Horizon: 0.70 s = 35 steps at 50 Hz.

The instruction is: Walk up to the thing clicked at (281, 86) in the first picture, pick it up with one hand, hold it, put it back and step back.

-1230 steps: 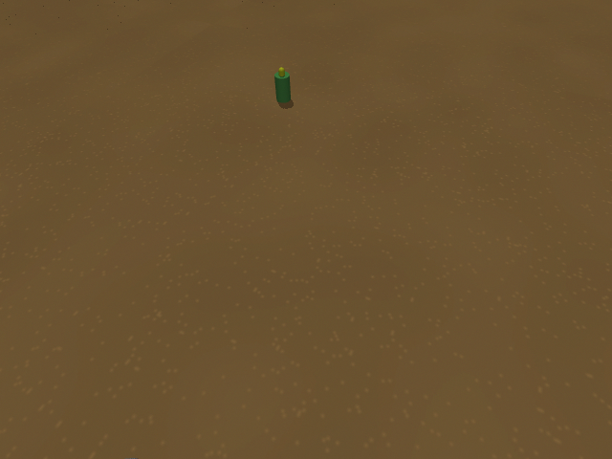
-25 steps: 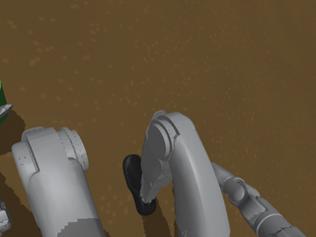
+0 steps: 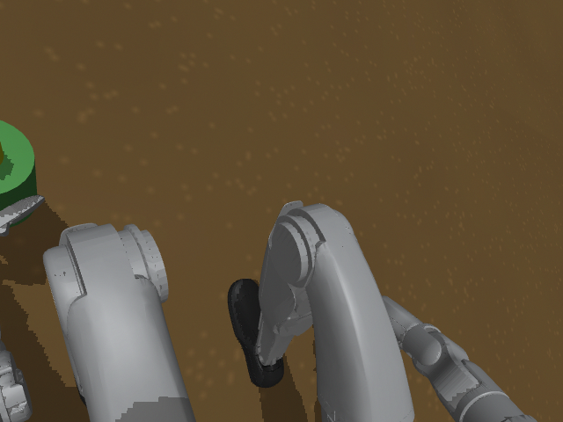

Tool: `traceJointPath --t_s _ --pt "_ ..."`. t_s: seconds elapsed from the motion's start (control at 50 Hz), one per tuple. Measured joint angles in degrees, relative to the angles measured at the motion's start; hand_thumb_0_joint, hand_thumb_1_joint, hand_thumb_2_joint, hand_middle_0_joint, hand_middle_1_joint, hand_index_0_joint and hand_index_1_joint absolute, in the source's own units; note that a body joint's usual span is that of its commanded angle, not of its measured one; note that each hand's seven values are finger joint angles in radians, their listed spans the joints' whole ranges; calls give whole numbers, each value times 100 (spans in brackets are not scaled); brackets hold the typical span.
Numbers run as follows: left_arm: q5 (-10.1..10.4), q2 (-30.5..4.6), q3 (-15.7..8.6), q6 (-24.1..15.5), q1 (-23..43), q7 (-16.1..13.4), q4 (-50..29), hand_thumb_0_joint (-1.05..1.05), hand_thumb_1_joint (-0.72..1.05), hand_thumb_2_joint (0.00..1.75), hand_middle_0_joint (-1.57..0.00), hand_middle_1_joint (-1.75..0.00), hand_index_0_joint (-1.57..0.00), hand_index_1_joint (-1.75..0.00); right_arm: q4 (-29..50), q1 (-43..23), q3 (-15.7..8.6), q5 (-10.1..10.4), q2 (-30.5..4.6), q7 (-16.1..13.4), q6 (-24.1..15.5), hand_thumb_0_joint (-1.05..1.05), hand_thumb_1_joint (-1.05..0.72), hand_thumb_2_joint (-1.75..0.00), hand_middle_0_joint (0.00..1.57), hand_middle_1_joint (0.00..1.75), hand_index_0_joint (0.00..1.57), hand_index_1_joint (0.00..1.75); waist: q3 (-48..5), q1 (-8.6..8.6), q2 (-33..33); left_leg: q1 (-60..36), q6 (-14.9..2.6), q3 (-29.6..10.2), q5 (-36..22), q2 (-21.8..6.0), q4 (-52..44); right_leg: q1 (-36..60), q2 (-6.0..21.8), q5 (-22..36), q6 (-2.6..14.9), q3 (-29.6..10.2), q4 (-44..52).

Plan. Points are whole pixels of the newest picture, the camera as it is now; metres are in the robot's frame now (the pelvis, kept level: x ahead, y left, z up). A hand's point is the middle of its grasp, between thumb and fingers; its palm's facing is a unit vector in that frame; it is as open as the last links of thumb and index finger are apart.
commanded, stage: settle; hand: left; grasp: from the side
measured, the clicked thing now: out of the picture +0.40 +0.29 -0.16
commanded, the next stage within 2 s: lift in 1.46 s
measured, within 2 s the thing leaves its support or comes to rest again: neither
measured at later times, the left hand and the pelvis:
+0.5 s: hand out of the picture +0.38 +0.31 -0.03, palm faces +0.33 -0.94 -0.04, open 11.8 cm; pelvis +0.01 -0.01 +0.03, yaw +5 degrees
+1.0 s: hand out of the picture +0.38 +0.30 +0.03, palm faces +0.32 -0.95 -0.04, open 11.8 cm; pelvis +0.02 -0.02 +0.06, yaw +9 degrees
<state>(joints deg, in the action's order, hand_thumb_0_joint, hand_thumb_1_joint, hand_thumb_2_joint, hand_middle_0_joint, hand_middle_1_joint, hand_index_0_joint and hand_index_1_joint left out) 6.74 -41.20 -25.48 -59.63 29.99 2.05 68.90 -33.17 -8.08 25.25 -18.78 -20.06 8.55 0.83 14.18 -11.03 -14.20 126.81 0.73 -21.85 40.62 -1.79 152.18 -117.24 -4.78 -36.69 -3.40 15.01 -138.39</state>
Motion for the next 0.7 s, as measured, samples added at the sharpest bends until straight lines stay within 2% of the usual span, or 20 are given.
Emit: traceJointPath --t_s 0.16,0.38,0.56,0.7 --pt "68 322 222 549 -199 144 -831 1 -47 88 -62 -91 -61 -87 -62 263 -450 286 60 11 62 0 -92 -90 21 30 21 30 -420 140 291 128 -39 227 -53 -4 -184 -140 83 -54 32 -144 40" --pt "149 901 506 1408 -388 364 -1893 1 -48 90 -62 -91 -61 -87 -174 623 -1143 811 216 -75 190 0 -91 -90 21 30 21 30 -1116 390 730 237 -51 656 -119 -6 -613 -344 242 -171 133 -432 163" --pt "289 1240 499 1881 -433 630 -2225 1 -48 90 -61 -91 -61 -87 -256 765 -1572 1142 282 -206 267 0 -90 -90 21 30 21 30 -1503 509 1039 220 -10 951 -139 -22 -990 -480 331 -239 197 -652 293" --pt "382 1448 406 2106 -366 877 -2319 1 -48 90 -61 -91 -60 -87 -329 849 -1824 1295 280 -311 264 0 -89 -90 20 30 21 30 -1670 574 1177 161 44 1113 -123 -40 -1219 -546 369 -291 270 -776 364"
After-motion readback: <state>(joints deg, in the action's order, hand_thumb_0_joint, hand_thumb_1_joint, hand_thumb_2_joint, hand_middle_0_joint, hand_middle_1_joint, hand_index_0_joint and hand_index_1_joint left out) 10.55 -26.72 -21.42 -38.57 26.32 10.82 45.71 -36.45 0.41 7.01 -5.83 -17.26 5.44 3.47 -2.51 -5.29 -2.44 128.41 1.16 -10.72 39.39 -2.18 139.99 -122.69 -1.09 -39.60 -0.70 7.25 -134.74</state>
